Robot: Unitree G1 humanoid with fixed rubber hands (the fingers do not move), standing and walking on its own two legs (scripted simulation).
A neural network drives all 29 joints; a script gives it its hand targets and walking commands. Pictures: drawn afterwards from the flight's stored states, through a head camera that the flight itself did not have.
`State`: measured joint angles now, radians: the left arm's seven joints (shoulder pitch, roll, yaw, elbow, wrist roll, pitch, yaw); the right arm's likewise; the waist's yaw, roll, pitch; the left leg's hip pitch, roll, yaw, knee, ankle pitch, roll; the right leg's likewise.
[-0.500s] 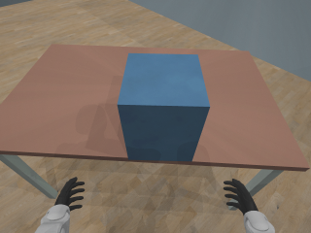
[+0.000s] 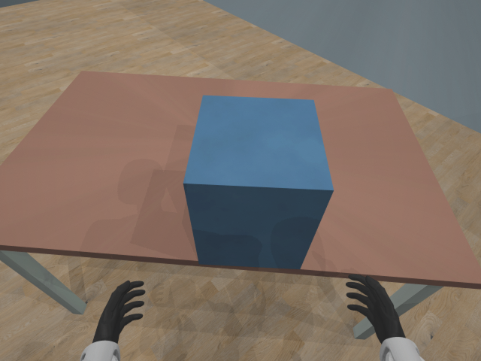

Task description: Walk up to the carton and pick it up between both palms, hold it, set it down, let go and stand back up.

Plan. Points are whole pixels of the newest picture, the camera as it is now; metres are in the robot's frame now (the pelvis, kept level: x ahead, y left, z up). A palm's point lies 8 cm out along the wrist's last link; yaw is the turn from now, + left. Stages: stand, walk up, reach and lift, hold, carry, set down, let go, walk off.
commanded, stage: reach and lift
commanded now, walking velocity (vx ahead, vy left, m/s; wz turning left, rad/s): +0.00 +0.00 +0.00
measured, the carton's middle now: (253, 186) +0.44 +0.00 +0.01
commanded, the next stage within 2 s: none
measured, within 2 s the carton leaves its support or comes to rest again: neither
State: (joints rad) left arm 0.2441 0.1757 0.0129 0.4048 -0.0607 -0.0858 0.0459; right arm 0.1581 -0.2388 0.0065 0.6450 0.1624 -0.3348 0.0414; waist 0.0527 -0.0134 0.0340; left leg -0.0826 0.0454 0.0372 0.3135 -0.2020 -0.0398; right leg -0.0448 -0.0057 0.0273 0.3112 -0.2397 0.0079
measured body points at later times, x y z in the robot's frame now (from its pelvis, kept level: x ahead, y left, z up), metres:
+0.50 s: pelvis -0.02 +0.00 -0.01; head -0.01 +0.00 +0.44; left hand +0.24 +0.22 -0.03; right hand +0.26 -0.20 -0.02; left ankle -0.02 +0.14 -0.75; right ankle -0.04 -0.12 -0.75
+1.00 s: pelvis -0.02 -0.01 +0.00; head -0.01 +0.00 +0.45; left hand +0.31 +0.22 +0.05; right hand +0.33 -0.21 +0.05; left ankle -0.02 +0.14 -0.75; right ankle -0.04 -0.13 -0.75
